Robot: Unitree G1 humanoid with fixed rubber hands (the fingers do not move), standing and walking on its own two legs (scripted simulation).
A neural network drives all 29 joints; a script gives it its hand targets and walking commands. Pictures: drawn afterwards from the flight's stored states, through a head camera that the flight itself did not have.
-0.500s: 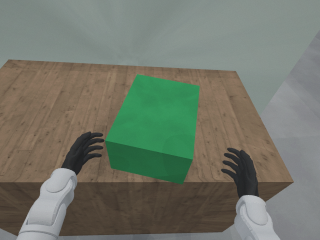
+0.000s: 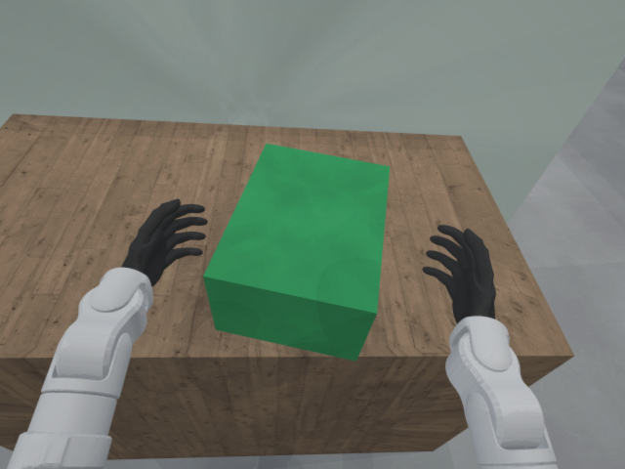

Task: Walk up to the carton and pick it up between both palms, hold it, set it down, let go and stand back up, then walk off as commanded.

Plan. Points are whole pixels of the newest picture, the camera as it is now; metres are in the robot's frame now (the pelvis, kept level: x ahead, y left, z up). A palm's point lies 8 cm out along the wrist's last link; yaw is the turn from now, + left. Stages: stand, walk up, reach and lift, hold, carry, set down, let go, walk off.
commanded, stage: reach and lift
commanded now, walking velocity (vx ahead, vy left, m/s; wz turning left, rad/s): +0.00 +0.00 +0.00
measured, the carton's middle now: (307, 243) +0.45 +0.02 -0.01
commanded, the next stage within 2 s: none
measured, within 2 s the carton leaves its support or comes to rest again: neither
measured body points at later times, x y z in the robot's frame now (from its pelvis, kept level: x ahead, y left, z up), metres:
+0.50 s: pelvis -0.01 +0.00 +0.00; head +0.00 +0.03 +0.45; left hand +0.40 +0.22 +0.13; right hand +0.37 -0.15 +0.14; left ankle +0.02 +0.09 -0.74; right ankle -0.04 -0.15 -0.74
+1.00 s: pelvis +0.00 +0.00 +0.00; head +0.01 +0.03 +0.45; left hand +0.43 +0.22 +0.12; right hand +0.41 -0.15 +0.11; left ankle +0.02 +0.09 -0.74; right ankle -0.04 -0.15 -0.74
